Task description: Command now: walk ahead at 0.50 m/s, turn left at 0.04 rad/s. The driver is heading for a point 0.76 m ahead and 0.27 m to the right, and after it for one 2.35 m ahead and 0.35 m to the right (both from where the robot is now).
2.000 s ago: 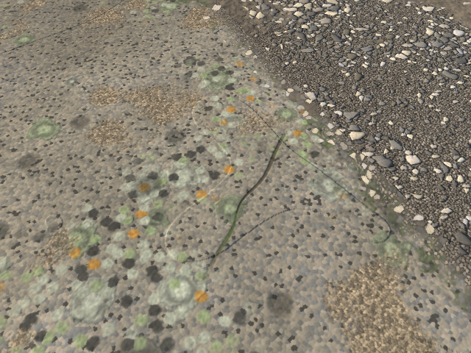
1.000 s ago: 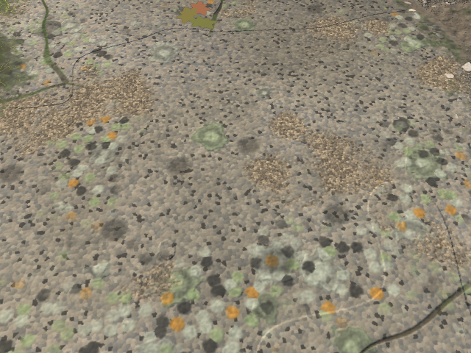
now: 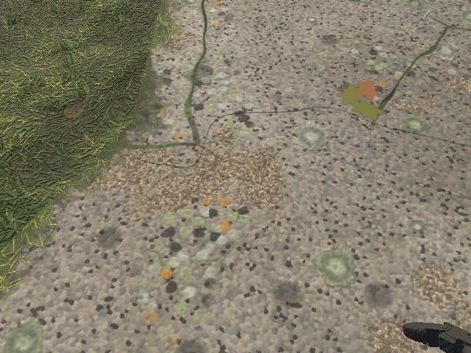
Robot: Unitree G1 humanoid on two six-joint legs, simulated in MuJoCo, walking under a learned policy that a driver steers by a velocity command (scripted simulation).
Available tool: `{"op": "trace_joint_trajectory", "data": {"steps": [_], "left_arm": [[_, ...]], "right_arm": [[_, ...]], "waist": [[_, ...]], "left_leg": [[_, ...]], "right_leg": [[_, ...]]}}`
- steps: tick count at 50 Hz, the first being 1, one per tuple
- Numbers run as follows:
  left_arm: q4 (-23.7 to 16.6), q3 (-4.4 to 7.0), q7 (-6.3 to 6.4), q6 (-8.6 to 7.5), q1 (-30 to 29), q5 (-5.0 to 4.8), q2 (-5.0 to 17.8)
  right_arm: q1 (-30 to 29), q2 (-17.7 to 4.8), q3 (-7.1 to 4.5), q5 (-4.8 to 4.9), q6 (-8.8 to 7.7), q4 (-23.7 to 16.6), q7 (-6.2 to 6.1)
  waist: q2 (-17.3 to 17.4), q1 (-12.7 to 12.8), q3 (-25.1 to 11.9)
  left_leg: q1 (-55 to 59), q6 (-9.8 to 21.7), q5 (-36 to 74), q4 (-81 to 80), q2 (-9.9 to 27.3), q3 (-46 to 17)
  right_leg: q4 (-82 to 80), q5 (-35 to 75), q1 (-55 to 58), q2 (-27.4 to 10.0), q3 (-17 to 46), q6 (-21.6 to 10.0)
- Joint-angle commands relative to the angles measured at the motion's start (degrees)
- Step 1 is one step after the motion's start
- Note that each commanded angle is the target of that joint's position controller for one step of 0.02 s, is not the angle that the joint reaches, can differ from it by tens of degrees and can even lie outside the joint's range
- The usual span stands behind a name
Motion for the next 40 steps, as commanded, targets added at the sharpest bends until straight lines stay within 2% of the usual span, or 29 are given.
{"op": "trace_joint_trajectory", "data": {"steps": [1, 2, 3, 4, 5, 6, 7, 8, 9, 10, 11, 14, 16, 20, 23, 25, 26, 28, 29, 30, 31, 32, 33, 34, 35, 36, 37, 38, 40], "left_arm": [[-2.0, 2.58, 0.6, 0.54, -0.3, -0.19, 11.2], [-2.1, 2.59, 0.74, 0.9, -1.4, -0.17, 11.4], [-2.3, 1.9, 0.82, 1.11, -1.0, 0.23, 9.8], [-4.0, 0.26, 0.86, 1.0, -0.1, 2.06, 5.8], [-4.4, -1.38, 0.42, -0.08, 7.2, 0.96, -0.1], [-3.7, 0.26, 0.16, -0.74, 2.5, -0.56, 7.1], [-5.5, 1.1, 0.01, -1.13, -2.8, -1.61, 9.2], [-5.8, 1.02, 0.27, -1.13, -5.1, -1.26, 8.4], [-5.8, 1.3, 0.37, -0.76, -5.6, -0.46, 7.8], [-5.3, 1.43, 0.35, 0.0, -4.0, -0.47, 6.9], [-4.8, 1.35, 0.39, 0.77, -2.9, -0.61, 5.8], [-5.5, 1.33, 0.63, 2.32, -4.7, -0.38, 3.9], [-6.5, 1.4, 0.5, 2.36, -7.3, -0.08, 3.6], [-8.6, 0.73, -0.95, 1.62, -13.9, 0.38, 2.2], [-11.3, 0.18, -1.92, 1.48, -19.6, 0.43, 1.4], [-13.1, 0.16, -2.59, 1.48, -21.9, 0.37, 1.6], [-13.9, 0.3, -2.93, 1.5, -22.2, 0.32, 1.9], [-14.5, 1.18, -3.25, 1.75, -19.9, 0.18, 3.5], [-14.0, 2.05, -3.17, 1.96, -15.9, 0.03, 5.0], [-12.5, 3.52, -2.78, 2.08, -8.6, -0.16, 7.5], [-10.1, 5.54, -1.75, 2.5, 1.3, -0.1, 11.3], [-9.6, 6.8, -0.61, 2.82, 3.1, -0.42, 17.6], [-11.8, 5.93, -0.93, 1.79, 2.9, 0.16, 16.3], [-11.5, 4.8, -1.09, 1.04, 1.7, 0.52, 12.1], [-11.6, 4.27, -1.07, 0.49, -1.2, 0.22, 10.0], [-12.2, 3.75, -1.03, 0.28, -5.2, 0.1, 8.2], [-13.1, 3.12, -0.8, 0.16, -7.8, 0.56, 6.3], [-13.9, 2.93, -0.58, 0.19, -8.7, 0.99, 6.1], [-13.9, 3.28, 0.03, 0.06, -8.2, 0.64, 7.2]], "right_arm": [[-1.7, -6.4, -2.1, 0.01, -0.99, -4.4, 0.53], [3.5, -7.8, -2.98, -0.22, -0.94, -3.1, 0.4], [12.0, -10.3, -4.38, -0.42, -0.81, -0.6, -0.11], [22.2, -14.9, -5.59, -1.13, -0.43, 0.7, -0.91], [22.5, -17.3, -5.78, -1.4, -0.31, 1.3, -0.48], [21.6, -11.1, -4.37, -1.04, -0.43, 0.7, -0.43], [17.9, -9.5, -3.67, -0.94, -0.65, 0.7, -0.61], [14.3, -8.5, -3.29, -1.16, -0.87, 0.6, -0.61], [11.7, -7.0, -2.98, -1.37, -1.18, 0.8, -0.52], [10.3, -6.2, -2.83, -1.79, -1.72, 1.1, -0.53], [9.5, -5.7, -2.88, -1.84, -2.22, 1.5, -0.51], [9.1, -6.4, -3.35, -1.93, -3.09, 3.3, -0.85], [9.9, -7.0, -3.62, -2.17, -3.0, 4.4, -1.33], [10.9, -8.7, -3.98, -1.76, -2.32, 5.8, -2.14], [14.3, -9.9, -4.46, -1.13, -1.27, 7.7, -2.45], [15.6, -10.4, -4.76, -0.56, -0.27, 8.7, -2.49], [15.5, -10.8, -4.91, -0.32, 0.24, 8.9, -2.57], [14.3, -12.4, -5.34, 0.04, 1.17, 8.6, -3.01], [13.6, -13.1, -5.52, 0.17, 1.71, 8.3, -3.29], [12.6, -13.5, -5.53, 0.36, 2.14, 8.1, -3.48], [12.1, -12.8, -5.09, 0.18, 1.9, 7.5, -3.73], [16.4, -4.8, -2.75, -2.22, 0.62, 4.8, -2.99], [14.7, -5.4, -1.99, -0.87, -1.96, 3.5, -2.16], [8.2, -9.1, -2.95, 1.39, -3.55, 1.9, -1.38], [6.4, -9.0, -2.68, 1.51, -4.38, 1.2, -1.36], [6.3, -8.8, -2.88, 0.02, -4.57, 1.9, -1.84], [7.0, -9.7, -3.42, -1.07, -4.08, 2.2, -2.06], [7.8, -9.6, -3.58, -1.39, -3.34, 2.3, -1.95], [8.3, -7.8, -3.24, -1.81, -2.16, 1.9, -1.91]], "waist": [[-5.9, -3.9, 0.5], [-6.0, -7.3, -2.7], [-5.0, -11.3, -8.2], [2.9, -14.5, -17.6], [17.7, -9.9, -24.3], [9.3, -12.6, -19.7], [6.6, -12.1, -11.6], [2.7, -10.2, -7.7], [2.6, -8.6, -4.8], [4.0, -6.9, -4.3], [3.9, -6.1, -3.9], [2.2, -5.3, -0.9], [1.4, -5.8, 0.3], [0.3, -8.1, 2.1], [-0.7, -10.3, 4.0], [-0.3, -10.7, 4.4], [0.2, -10.3, 4.1], [2.5, -7.8, 0.9], [3.7, -5.2, -1.8], [3.5, -0.9, -5.7], [0.7, 4.1, -10.6], [-14.2, -0.9, -14.4], [-11.9, -0.3, -23.7], [-7.4, 1.8, -17.4], [-4.5, -0.2, -11.0], [-1.3, -3.0, -6.9], [-2.1, -4.9, -5.3], [-2.9, -6.2, -4.8], [-3.0, -7.0, -4.0]], "left_leg": [[5.6, 2.2, -3.6, -2.5, -1.9, 1.2], [13.0, 3.5, -4.2, -3.9, -3.5, 2.8], [26.3, 5.2, -4.0, -3.8, -3.5, 2.8], [43.9, 8.7, -3.5, -1.7, 8.6, -10.5], [57.3, 16.5, -18.5, -10.1, 19.6, -37.0], [53.6, 14.1, -25.4, -13.7, 17.9, -37.0], [46.3, 12.0, -22.7, -14.8, 16.4, -27.9], [39.2, 11.0, -16.5, -16.3, 14.2, -21.6], [34.0, 10.6, -12.1, -18.2, 12.2, -16.6], [30.4, 10.0, -9.4, -20.1, 11.1, -12.9], [28.5, 10.2, -7.6, -21.8, 10.4, -10.3], [26.1, 10.5, -1.5, -24.5, 10.2, -3.3], [27.6, 10.3, 0.8, -25.1, 9.7, 0.6], [29.3, 8.6, 2.7, -26.0, 8.5, 7.9], [34.8, 8.4, 5.3, -24.6, 10.2, 10.2], [39.5, 8.0, 9.6, -22.1, 11.5, 11.2], [41.3, 7.6, 14.4, -20.1, 12.0, 11.9], [43.1, 6.4, 33.7, -13.1, 12.0, 13.4], [43.0, 5.7, 42.2, -6.8, 11.8, 13.9], [40.1, 4.4, 44.0, 3.3, 10.4, 14.8], [29.5, 2.0, 33.1, 18.2, 8.0, 15.2], [3.6, -2.1, -18.4, 39.2, -1.7, 13.5], [-7.0, -2.4, -36.6, 50.1, -8.3, -1.3], [-12.6, -1.0, -31.7, 49.7, -4.4, -5.0], [-12.0, 0.1, -26.4, 44.6, -1.8, -4.4], [-8.8, -0.2, -23.3, 39.1, 0.3, -4.0], [-4.6, -0.7, -21.2, 35.5, 1.5, -4.1], [-1.7, -1.3, -19.9, 33.8, 1.9, -4.1], [0.0, -3.2, -18.5, 28.7, 1.9, -2.7]], "right_leg": [[2.2, 30.4, -0.5, -16.9, 6.7, -8.1], [8.7, 38.9, -0.6, -15.6, 5.0, -7.0], [19.7, 40.6, -5.4, -12.7, 3.5, -5.3], [38.9, 22.1, -17.6, -8.7, 1.5, -3.2], [55.9, -15.1, -37.1, 0.6, 4.2, -0.7], [61.2, -15.1, -42.8, -2.3, 9.9, -1.3], [61.1, -9.6, -45.4, -4.7, 8.9, -1.8], [59.0, -4.6, -43.5, -7.2, 7.8, -1.4], [56.1, -1.3, -41.8, -8.8, 7.9, -0.8], [54.9, 1.2, -38.3, -10.1, 8.3, -0.4], [54.3, 2.4, -36.7, -10.3, 8.1, 0.1], [51.0, 6.8, -39.3, -10.4, 8.7, 1.3], [45.7, 12.2, -42.2, -10.0, 9.3, 1.8], [32.3, 22.1, -40.7, -9.1, 4.9, 1.5], [26.6, 21.6, -42.6, -8.5, 2.4, 0.2], [24.5, 17.9, -44.1, -7.8, 0.7, -1.1], [23.7, 15.3, -43.6, -7.1, -0.4, -1.9], [23.7, 9.5, -37.5, -3.6, -3.8, -4.1], [24.2, 6.6, -32.1, -1.4, -5.2, -5.4], [21.9, 7.3, -22.0, 0.8, -5.6, -7.3], [18.3, 10.0, -5.1, 0.0, -0.7, -9.9], [16.7, 6.5, 14.8, -14.7, 27.2, -18.8], [6.7, -1.2, 22.5, -22.3, 51.7, -26.0], [4.3, 0.8, 19.2, -20.7, 44.0, -22.2], [4.3, 4.9, 11.0, -18.0, 35.7, -19.8], [4.1, 10.9, 2.6, -15.4, 29.8, -17.7], [3.1, 16.7, -3.2, -13.6, 25.9, -17.0], [1.9, 19.6, -6.9, -12.7, 24.5, -16.9], [0.8, 24.7, -11.6, -11.8, 21.4, -17.1]]}}
Velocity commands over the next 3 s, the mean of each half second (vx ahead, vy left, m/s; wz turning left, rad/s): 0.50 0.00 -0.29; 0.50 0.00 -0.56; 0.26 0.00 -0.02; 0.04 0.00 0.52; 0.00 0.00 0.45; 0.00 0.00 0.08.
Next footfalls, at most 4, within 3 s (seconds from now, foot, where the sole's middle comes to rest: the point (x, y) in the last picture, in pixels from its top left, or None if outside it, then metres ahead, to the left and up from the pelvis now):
0.06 left None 0.23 0.13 -0.77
0.62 right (314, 347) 0.49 -0.13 -0.77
1.08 left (292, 237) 0.83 -0.06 -0.77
1.50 right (363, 262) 0.77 -0.29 -0.77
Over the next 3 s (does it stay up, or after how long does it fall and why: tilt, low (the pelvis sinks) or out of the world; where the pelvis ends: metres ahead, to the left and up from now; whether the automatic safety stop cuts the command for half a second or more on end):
stays up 0.77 -0.11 0.00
